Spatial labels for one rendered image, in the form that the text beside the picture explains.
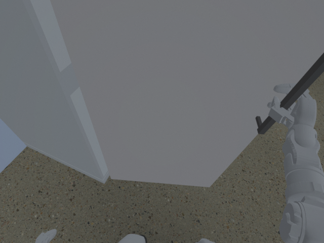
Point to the fridge door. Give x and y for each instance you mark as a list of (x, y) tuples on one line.
[(173, 87)]

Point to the left robot hand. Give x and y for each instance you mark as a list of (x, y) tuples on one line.
[(46, 237)]

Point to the robot right upper arm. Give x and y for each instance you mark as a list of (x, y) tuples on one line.
[(302, 223)]

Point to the robot right forearm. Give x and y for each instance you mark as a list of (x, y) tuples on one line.
[(303, 171)]

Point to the handle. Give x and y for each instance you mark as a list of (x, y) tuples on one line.
[(303, 84)]

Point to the right robot hand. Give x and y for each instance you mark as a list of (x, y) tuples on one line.
[(301, 113)]

